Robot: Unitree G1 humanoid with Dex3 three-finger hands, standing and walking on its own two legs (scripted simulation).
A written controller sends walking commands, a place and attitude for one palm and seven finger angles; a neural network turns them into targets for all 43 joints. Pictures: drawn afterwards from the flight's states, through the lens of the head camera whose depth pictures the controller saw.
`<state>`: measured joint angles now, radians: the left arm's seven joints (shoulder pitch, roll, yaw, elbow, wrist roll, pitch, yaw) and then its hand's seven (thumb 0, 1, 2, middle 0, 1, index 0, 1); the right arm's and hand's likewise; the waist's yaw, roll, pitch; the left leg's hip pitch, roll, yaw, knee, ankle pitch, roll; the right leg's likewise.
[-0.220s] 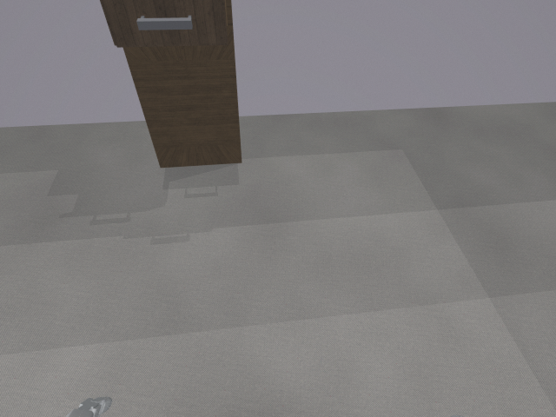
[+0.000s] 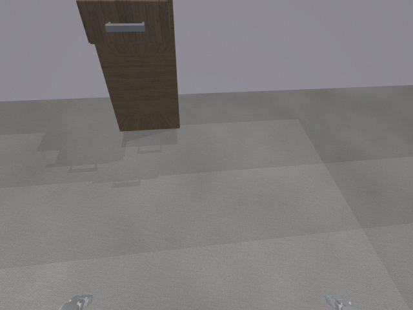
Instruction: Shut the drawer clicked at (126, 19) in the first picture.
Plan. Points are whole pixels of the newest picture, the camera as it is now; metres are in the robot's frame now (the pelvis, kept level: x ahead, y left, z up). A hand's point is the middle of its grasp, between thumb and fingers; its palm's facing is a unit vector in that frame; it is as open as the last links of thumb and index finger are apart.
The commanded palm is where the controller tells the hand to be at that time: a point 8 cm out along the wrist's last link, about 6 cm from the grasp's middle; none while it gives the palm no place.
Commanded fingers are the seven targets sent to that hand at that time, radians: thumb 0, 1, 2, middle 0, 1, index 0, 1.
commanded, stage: stand and wait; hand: left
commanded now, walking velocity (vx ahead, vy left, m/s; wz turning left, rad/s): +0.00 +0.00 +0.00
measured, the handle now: (126, 25) +1.22 +0.44 +0.04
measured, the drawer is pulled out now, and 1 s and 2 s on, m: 0.17 0.17 0.17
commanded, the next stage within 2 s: look at it before walking up in 0.90 s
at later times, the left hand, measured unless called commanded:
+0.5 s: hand out of the picture +0.05 +0.24 -0.15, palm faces -0.04 -0.94 -0.33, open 7.4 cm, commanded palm none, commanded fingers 0.00 0.90 0.90 -0.20 -0.30 -0.20 -0.30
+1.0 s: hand out of the picture +0.03 +0.23 -0.15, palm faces -0.05 -0.95 -0.32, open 7.4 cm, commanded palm none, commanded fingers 0.00 0.90 0.90 -0.20 -0.30 -0.20 -0.30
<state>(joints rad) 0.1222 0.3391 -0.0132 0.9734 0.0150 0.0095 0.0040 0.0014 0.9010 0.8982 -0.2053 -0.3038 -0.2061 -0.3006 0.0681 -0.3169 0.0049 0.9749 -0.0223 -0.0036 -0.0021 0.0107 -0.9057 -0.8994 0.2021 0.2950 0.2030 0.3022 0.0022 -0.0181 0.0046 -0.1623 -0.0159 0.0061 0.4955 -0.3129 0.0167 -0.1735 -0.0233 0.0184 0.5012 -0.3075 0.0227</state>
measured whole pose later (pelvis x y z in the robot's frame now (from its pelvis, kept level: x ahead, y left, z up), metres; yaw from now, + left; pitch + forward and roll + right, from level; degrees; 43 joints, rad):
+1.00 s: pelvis -0.04 -0.01 +0.01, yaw +0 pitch -2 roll +0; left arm 0.15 0.34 -0.01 1.09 0.02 0.00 0.00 0.00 0.90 0.90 -0.21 -0.30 -0.21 -0.30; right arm 0.13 -0.33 0.00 1.12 -0.01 0.00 0.00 0.01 -0.91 -0.90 0.20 0.29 0.20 0.30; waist 0.00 -0.01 0.04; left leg -0.15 0.01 0.01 0.39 -0.20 -0.01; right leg -0.17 0.00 0.02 0.40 -0.20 0.00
